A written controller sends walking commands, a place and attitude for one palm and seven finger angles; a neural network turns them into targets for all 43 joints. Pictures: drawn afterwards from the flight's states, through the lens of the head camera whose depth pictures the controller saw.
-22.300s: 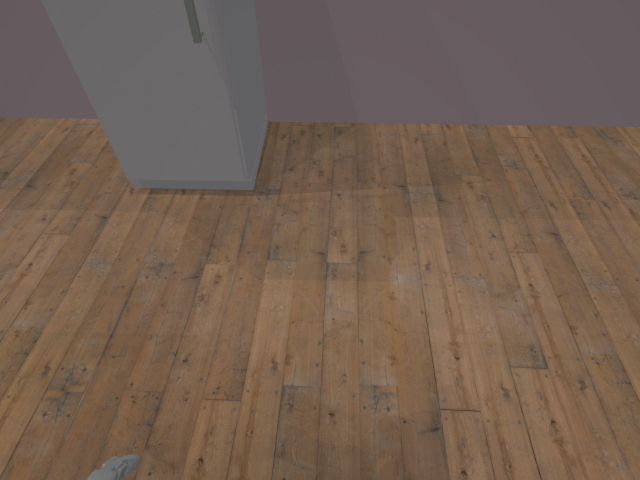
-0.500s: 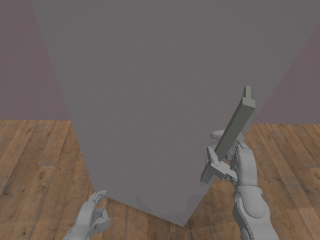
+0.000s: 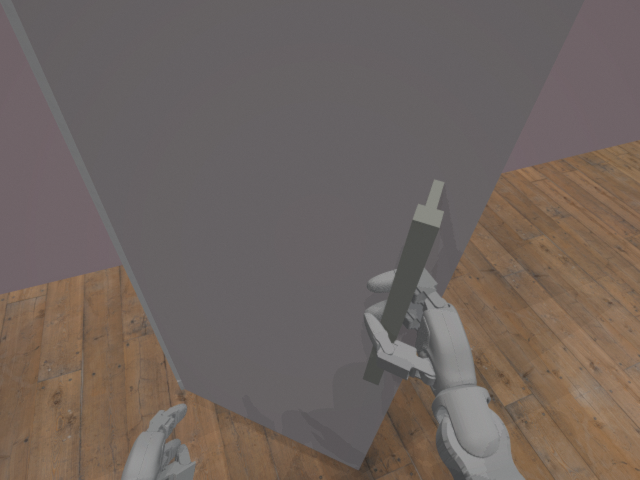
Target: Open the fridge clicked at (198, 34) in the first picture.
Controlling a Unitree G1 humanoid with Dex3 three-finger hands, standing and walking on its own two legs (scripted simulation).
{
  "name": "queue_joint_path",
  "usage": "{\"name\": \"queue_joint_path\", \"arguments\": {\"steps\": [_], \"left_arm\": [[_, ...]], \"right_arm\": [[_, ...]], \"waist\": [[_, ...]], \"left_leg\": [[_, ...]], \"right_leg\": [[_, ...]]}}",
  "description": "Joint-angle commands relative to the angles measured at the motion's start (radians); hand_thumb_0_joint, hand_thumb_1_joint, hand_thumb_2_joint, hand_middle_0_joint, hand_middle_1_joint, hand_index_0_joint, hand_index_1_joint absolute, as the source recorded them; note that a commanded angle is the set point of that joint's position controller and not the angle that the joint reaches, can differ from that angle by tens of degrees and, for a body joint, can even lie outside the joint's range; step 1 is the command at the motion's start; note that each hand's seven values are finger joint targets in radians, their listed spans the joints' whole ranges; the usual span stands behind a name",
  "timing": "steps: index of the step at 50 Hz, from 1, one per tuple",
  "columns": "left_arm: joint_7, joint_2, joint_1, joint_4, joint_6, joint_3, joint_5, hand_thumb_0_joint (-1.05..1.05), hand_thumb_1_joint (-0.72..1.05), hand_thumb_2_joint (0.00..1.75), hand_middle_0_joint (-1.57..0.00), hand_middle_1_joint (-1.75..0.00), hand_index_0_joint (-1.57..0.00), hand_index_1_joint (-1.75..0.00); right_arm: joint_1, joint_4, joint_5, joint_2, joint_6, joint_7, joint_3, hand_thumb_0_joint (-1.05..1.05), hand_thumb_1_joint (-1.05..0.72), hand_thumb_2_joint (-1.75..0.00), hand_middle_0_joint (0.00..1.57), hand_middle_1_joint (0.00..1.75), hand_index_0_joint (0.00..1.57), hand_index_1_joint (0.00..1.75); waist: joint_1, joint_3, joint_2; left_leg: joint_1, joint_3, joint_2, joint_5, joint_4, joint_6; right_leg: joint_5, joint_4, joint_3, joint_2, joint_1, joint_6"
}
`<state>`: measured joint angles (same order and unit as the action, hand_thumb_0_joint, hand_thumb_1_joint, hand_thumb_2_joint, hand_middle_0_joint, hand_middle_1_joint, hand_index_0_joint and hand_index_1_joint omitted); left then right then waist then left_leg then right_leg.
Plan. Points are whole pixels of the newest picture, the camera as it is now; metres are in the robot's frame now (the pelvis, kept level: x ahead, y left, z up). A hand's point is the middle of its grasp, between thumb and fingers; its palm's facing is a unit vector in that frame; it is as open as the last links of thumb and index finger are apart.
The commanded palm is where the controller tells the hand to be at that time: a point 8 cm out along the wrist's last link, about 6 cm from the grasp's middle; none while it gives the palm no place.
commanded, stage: walk backward, drawing the door open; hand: right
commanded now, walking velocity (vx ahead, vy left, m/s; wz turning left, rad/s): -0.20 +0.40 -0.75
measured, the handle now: (398, 299) +0.30 -0.05 +0.11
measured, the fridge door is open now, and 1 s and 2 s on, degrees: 45 83 92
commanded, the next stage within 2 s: stop walking and hold the door back in 0.76 s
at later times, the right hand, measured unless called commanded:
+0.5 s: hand (265, 474) +0.11 +0.07 +0.11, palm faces +0.18 +0.97 -0.15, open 6.6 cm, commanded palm +0.08 +0.03 +0.11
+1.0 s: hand out of the picture +0.04 +0.20 +0.10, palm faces +0.65 +0.74 -0.16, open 6.5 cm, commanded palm +0.01 +0.13 +0.10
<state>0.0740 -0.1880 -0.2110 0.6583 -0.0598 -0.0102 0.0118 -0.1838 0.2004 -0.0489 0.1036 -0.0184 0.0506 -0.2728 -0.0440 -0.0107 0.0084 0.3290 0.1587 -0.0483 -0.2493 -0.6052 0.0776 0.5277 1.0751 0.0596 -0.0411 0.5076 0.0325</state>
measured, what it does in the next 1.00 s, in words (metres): steps to the left, turning right: right foot, then left foot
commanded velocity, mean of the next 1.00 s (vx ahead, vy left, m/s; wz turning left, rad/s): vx -0.11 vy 0.28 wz -0.63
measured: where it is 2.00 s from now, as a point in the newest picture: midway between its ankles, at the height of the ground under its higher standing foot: outside the picture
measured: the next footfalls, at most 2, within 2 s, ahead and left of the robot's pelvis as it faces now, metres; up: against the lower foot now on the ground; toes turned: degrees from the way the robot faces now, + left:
right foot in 0.10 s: +0.04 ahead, -0.14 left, +0.00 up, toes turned -9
left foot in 0.26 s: +0.04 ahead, +0.21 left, +0.00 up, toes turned -11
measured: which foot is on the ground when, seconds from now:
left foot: down 0.00-0.08, up 0.10-0.24, down 0.26-0.52, up 0.54-0.70, down 0.72-0.90, up 0.92-1.00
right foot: up 0.00-0.08, down 0.10-0.26, up 0.28-0.50, down 0.52-0.70, up 0.72-0.90, down 0.92-1.00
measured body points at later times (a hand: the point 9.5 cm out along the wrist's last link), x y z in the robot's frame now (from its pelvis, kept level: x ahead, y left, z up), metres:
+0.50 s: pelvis -0.10 +0.20 -0.01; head -0.07 +0.21 +0.44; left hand +0.15 +0.33 -0.10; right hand +0.10 +0.02 +0.12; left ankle +0.01 +0.22 -0.73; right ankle -0.16 +0.08 -0.71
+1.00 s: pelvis -0.11 +0.46 -0.03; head -0.09 +0.47 +0.42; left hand +0.19 +0.48 -0.12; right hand +0.00 +0.17 +0.11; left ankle +0.02 +0.45 -0.70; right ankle -0.18 +0.30 -0.73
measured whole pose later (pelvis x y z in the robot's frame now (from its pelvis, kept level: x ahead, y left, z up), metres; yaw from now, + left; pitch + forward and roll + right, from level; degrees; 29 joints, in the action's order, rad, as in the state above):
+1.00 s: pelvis -0.11 +0.46 -0.03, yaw -46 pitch -6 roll -3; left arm 0.08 -0.20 -0.15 0.61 -0.04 -0.01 -0.01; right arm -0.02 0.15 0.02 0.15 -0.06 0.07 -0.16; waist 0.02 0.12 0.00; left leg 0.52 0.06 -0.06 -0.38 -1.02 -0.03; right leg 0.30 0.78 0.06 -0.06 0.35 0.03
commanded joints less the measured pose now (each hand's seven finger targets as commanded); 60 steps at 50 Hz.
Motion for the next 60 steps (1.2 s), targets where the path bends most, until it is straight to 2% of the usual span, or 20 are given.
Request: {"name": "queue_joint_path", "arguments": {"steps": [1, 2, 4, 5, 10, 12, 13, 24, 26, 27, 32, 35, 36, 43, 46, 47, 51, 53, 56, 60], "left_arm": [[0.011, -0.068, 0.126, -0.194, -0.083, 0.001, 0.014, 0.00, 0.90, 0.90, -0.20, -0.30, -0.20, -0.30], [0.010, -0.080, 0.095, -0.198, -0.086, -0.003, 0.015, 0.00, 0.90, 0.90, -0.20, -0.30, -0.20, -0.30], [-0.003, -0.157, 0.094, -0.244, -0.095, -0.029, 0.038, 0.00, 0.90, 0.90, -0.20, -0.30, -0.20, -0.30], [-0.005, -0.168, 0.095, -0.232, -0.069, -0.027, 0.039, 0.00, 0.90, 0.90, -0.20, -0.30, -0.20, -0.30], [-0.040, -0.133, 0.250, -0.237, -0.071, -0.025, 0.004, 0.00, 0.90, 0.90, -0.20, -0.30, -0.20, -0.30], [-0.041, -0.064, 0.172, -0.213, -0.074, -0.037, -0.025, 0.00, 0.90, 0.90, -0.20, -0.30, -0.20, -0.30], [-0.039, -0.047, 0.206, -0.223, -0.082, -0.040, -0.034, 0.00, 0.90, 0.90, -0.20, -0.30, -0.20, -0.30], [-0.020, -0.073, 0.085, -0.222, -0.102, -0.015, 0.002, 0.00, 0.90, 0.90, -0.20, -0.30, -0.20, -0.30], [-0.023, -0.162, 0.111, -0.263, -0.101, -0.044, 0.029, 0.00, 0.90, 0.90, -0.20, -0.30, -0.20, -0.30], [-0.015, -0.171, 0.138, -0.241, -0.086, -0.043, 0.043, 0.00, 0.90, 0.90, -0.20, -0.30, -0.20, -0.30], [-0.051, -0.148, 0.222, -0.223, -0.085, -0.041, -0.004, 0.00, 0.90, 0.90, -0.20, -0.30, -0.20, -0.30], [-0.054, -0.071, 0.147, -0.220, -0.088, -0.048, -0.053, 0.00, 0.90, 0.90, -0.20, -0.30, -0.20, -0.30], [-0.050, -0.049, 0.196, -0.226, -0.095, -0.048, -0.051, 0.00, 0.90, 0.90, -0.20, -0.30, -0.20, -0.30], [-0.017, -0.069, 0.149, -0.208, -0.078, -0.026, -0.011, 0.00, 0.90, 0.90, -0.20, -0.30, -0.20, -0.30], [0.008, -0.125, 0.160, -0.201, -0.042, -0.001, 0.012, 0.00, 0.90, 0.90, -0.20, -0.30, -0.20, -0.30], [0.021, -0.111, 0.180, -0.187, -0.025, 0.002, -0.006, 0.00, 0.90, 0.90, -0.20, -0.30, -0.20, -0.30], [0.018, -0.131, 0.163, -0.178, 0.030, -0.005, -0.032, 0.00, 0.90, 0.90, -0.20, -0.30, -0.20, -0.30], [0.017, -0.105, 0.195, -0.196, 0.052, -0.013, -0.018, 0.00, 0.90, 0.90, -0.20, -0.30, -0.20, -0.30], [0.017, -0.094, 0.146, -0.111, 0.048, 0.002, 0.008, 0.00, 0.90, 0.90, -0.20, -0.30, -0.20, -0.30], [0.007, -0.145, 0.131, -0.071, 0.062, -0.009, -0.021, 0.00, 0.90, 0.90, -0.20, -0.30, -0.20, -0.30]], "right_arm": [[0.221, 0.342, 0.013, -0.005, -0.144, -0.003, 0.026, 0.00, -0.90, -0.90, 0.45, 1.40, 0.45, 1.40], [0.221, 0.354, 0.021, -0.019, -0.144, -0.008, -0.003, 0.00, -0.90, -0.90, 0.45, 1.40, 0.45, 1.40], [0.240, 0.371, 0.015, -0.037, -0.159, -0.014, -0.037, 0.00, -0.90, -0.90, 0.45, 1.40, 0.45, 1.40], [0.217, 0.317, -0.023, 0.022, -0.161, -0.005, -0.007, 0.00, -0.90, -0.90, 0.45, 1.40, 0.45, 1.40], [0.214, 0.442, 0.022, -0.003, -0.146, 0.010, 0.029, 0.00, -0.90, -0.90, 0.45, 1.40, 0.45, 1.40], [0.204, 0.432, 0.010, 0.004, -0.125, 0.023, 0.034, 0.00, -0.90, -0.90, 0.45, 1.40, 0.45, 1.40], [0.257, 0.476, -0.002, 0.085, -0.115, 0.031, 0.105, 0.00, -0.90, -0.90, 0.45, 1.40, 0.45, 1.40], [0.270, 0.421, 0.010, -0.007, -0.152, -0.009, 0.003, 0.00, -0.90, -0.90, 0.45, 1.40, 0.45, 1.40], [0.263, 0.389, -0.004, -0.030, -0.167, -0.014, -0.022, 0.00, -0.90, -0.90, 0.45, 1.40, 0.45, 1.40], [0.259, 0.365, -0.031, 0.021, -0.178, -0.016, 0.032, 0.00, -0.90, -0.90, 0.45, 1.40, 0.45, 1.40], [0.212, 0.394, 0.015, -0.005, -0.150, -0.012, 0.054, 0.00, -0.90, -0.90, 0.45, 1.40, 0.45, 1.40], [0.257, 0.437, 0.009, 0.086, -0.125, 0.022, 0.129, 0.00, -0.90, -0.90, 0.45, 1.40, 0.45, 1.40], [0.292, 0.473, 0.006, 0.131, -0.116, 0.030, 0.180, 0.00, -0.90, -0.90, 0.45, 1.40, 0.45, 1.40], [0.256, 0.446, 0.036, 0.071, -0.135, 0.000, 0.142, 0.00, -0.90, -0.90, 0.45, 1.40, 0.45, 1.40], [0.353, 0.188, 0.039, 0.022, -0.099, 0.017, 0.090, 0.00, -0.90, -0.90, 0.45, 1.40, 0.45, 1.40], [0.487, 0.151, 0.036, 0.068, -0.091, 0.032, 0.143, 0.00, -0.90, -0.90, 0.45, 1.40, 0.45, 1.40], [0.705, -0.060, 0.051, 0.165, -0.050, 0.055, 0.238, 0.00, -0.90, -0.90, 0.45, 1.40, 0.45, 1.40], [0.722, -0.167, 0.068, 0.241, -0.020, 0.071, 0.305, 0.00, -0.90, -0.90, 0.45, 1.40, 0.45, 1.40], [0.812, -0.217, 0.080, 0.237, -0.050, 0.043, 0.271, 0.00, -0.90, -0.90, 0.45, 1.40, 0.45, 1.40], [0.907, -0.379, 0.116, 0.347, -0.082, 0.061, 0.412, 0.00, -0.90, -0.90, 0.45, 1.40, 0.45, 1.40]], "waist": [[0.002, -0.084, -0.105], [-0.023, -0.089, -0.034], [-0.013, -0.100, 0.328], [-0.021, -0.113, 0.232], [0.055, -0.070, 0.193], [0.048, -0.204, -0.185], [0.072, -0.221, -0.412], [-0.029, -0.148, -0.111], [-0.022, -0.101, 0.276], [-0.018, -0.091, 0.159], [0.051, -0.045, 0.257], [0.056, -0.233, -0.276], [0.077, -0.243, -0.417], [-0.012, -0.103, -0.135], [0.019, -0.114, 0.255], [0.034, -0.087, 0.179], [0.085, -0.069, 0.235], [0.121, 0.002, -0.571], [0.044, -0.034, -0.179], [0.028, -0.194, -0.239]], "left_leg": [[-0.003, -0.024, -0.168, 0.237, 0.060, 0.082], [0.076, -0.029, -0.131, 0.168, -0.067, 0.052], [0.331, -0.113, 0.034, -0.264, -0.515, -0.081], [0.276, -0.259, -0.010, -0.236, -0.680, -0.117], [-0.178, -0.202, 0.033, -0.190, -0.143, -0.095], [-0.212, -0.242, -0.087, -0.237, 0.292, 0.001], [-0.105, -0.538, -0.298, -0.272, 0.377, 0.143], [0.037, -0.052, -0.148, 0.139, -0.057, 0.029], [0.337, -0.108, 0.001, -0.233, -0.491, -0.096], [0.309, -0.278, -0.038, -0.196, -0.629, -0.119], [-0.105, -0.224, -0.006, -0.150, -0.156, -0.099], [-0.225, -0.246, -0.147, -0.139, 0.279, 0.019], [-0.137, -0.472, -0.305, -0.118, 0.329, 0.125], [0.099, -0.039, -0.154, 0.045, -0.021, 0.027], [0.269, -0.154, -0.011, -0.221, -0.572, -0.139], [0.236, -0.224, -0.038, -0.162, -0.620, -0.141], [-0.204, -0.151, -0.025, -0.204, -0.172, -0.107], [0.092, -0.902, -0.372, -0.745, 0.545, -0.035], [0.140, -0.686, -0.293, -0.773, 0.504, -0.145], [-0.235, -0.408, -0.248, -0.429, 0.355, -0.148]], "right_leg": [[-0.095, -0.333, 0.014, -0.045, -0.129, -0.007], [-0.197, -0.500, -0.001, -0.042, -0.230, -0.014], [-0.577, -0.799, -0.702, -0.479, -0.330, -0.185], [-0.486, -0.834, -0.858, -0.569, -0.267, -0.261], [-0.069, -0.728, -0.292, -0.244, 0.102, -0.093], [0.050, -0.314, -0.034, 0.018, -0.006, 0.015], [0.132, 0.087, 0.012, 0.083, 0.047, 0.028], [-0.154, -0.555, 0.008, -0.053, -0.354, -0.039], [-0.673, -0.778, -0.710, -0.531, -0.433, -0.233], [-0.687, -0.796, -0.799, -0.619, -0.364, -0.295], [-0.273, -0.685, -0.271, -0.294, -0.049, -0.108], [0.101, -0.162, 0.011, 0.048, -0.083, 0.013], [0.163, 0.140, -0.016, 0.059, -0.020, 0.004], [0.012, -0.384, 0.032, -0.001, -0.307, -0.024], [-0.257, -0.803, -0.647, -0.469, -0.287, -0.265], [-0.271, -0.845, -0.575, -0.469, -0.226, -0.291], [0.192, -0.487, -0.106, -0.158, 0.160, -0.130], [0.080, 0.310, -0.117, 0.130, 0.209, -0.023], [-0.212, 0.405, -0.175, 0.100, 0.112, 0.006], [-0.181, 0.213, -0.108, 0.090, 0.165, 0.012]]}}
